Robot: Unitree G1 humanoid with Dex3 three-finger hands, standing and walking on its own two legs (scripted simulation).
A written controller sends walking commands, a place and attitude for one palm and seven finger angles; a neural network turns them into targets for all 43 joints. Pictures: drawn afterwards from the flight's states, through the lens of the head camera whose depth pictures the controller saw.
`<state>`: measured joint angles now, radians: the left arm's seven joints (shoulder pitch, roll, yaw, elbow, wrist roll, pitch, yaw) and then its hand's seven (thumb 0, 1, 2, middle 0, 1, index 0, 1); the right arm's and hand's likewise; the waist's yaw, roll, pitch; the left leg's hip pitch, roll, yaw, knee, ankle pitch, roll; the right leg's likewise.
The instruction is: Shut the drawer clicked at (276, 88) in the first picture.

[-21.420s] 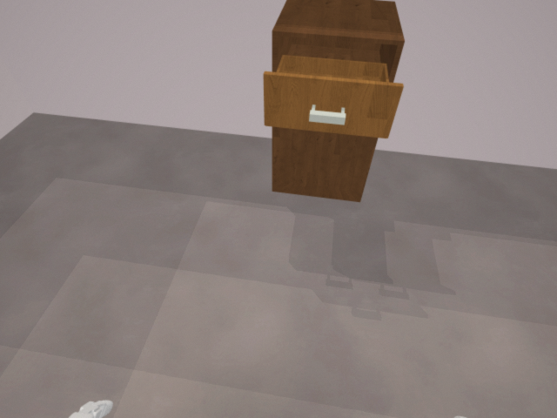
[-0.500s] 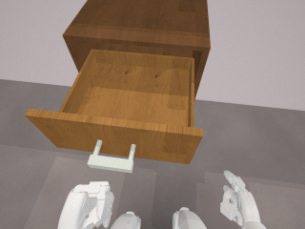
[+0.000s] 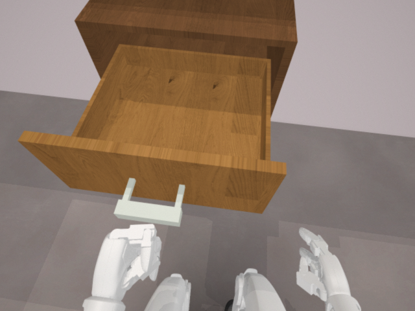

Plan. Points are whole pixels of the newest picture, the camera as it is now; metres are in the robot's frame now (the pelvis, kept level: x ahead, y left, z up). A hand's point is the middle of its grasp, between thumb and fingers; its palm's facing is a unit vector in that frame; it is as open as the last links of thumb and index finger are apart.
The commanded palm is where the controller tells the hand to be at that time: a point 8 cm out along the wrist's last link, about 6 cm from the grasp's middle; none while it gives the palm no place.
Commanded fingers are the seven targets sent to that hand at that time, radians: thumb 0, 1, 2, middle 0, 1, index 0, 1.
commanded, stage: bring the fist close to the handle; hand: left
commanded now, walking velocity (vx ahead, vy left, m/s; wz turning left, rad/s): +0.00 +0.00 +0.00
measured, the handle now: (152, 200) +0.30 +0.11 +0.04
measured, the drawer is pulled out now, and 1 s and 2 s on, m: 0.29 0.28 0.15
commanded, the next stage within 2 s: push the drawer shut in 0.32 s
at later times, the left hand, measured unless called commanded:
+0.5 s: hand (156, 262) +0.20 +0.09 +0.05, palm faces -0.12 -0.99 +0.01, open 3.3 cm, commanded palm +0.19 +0.15 +0.05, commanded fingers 0.00 0.90 0.90 -1.40 -1.60 -1.40 -1.60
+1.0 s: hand (155, 243) +0.23 +0.10 +0.04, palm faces -0.14 -0.99 +0.00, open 3.1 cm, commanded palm +0.24 +0.14 +0.05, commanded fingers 0.00 0.90 0.90 -1.40 -1.60 -1.40 -1.60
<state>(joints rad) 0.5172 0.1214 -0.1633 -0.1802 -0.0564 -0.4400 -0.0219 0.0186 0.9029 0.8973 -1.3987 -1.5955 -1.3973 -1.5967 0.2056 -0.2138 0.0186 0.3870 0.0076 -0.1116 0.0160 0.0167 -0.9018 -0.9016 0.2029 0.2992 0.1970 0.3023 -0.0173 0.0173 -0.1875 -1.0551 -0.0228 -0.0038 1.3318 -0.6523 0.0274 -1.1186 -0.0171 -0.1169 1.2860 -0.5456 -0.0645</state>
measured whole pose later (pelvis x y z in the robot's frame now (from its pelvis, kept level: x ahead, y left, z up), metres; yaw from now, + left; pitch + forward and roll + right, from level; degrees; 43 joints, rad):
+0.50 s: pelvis +0.00 +0.01 +0.00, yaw +0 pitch +21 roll -1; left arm 0.52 0.14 -0.18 -0.19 -0.04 -0.42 -0.02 0.02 0.90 0.90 -1.40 -1.60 -1.40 -1.60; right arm 0.21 -0.22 0.02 0.37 0.01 -0.09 0.01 0.02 -0.90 -0.90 0.20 0.30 0.20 0.30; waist -0.02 0.02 -0.19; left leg -1.05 -0.03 0.00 1.33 -0.65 0.04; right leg -1.11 -0.02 -0.12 1.28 -0.54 -0.06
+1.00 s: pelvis -0.01 +0.02 +0.00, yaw +1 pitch +21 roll -3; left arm 0.28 0.16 -0.20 -0.05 -0.06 -0.40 0.02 0.00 0.85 0.99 -1.40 -1.60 -1.40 -1.60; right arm 0.20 -0.24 0.04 0.44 0.00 -0.11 0.00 0.02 -0.90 -0.90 0.20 0.30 0.20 0.30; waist -0.03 0.03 -0.16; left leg -1.08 -0.04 -0.02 1.34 -0.62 0.05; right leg -1.12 -0.04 -0.13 1.26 -0.51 -0.04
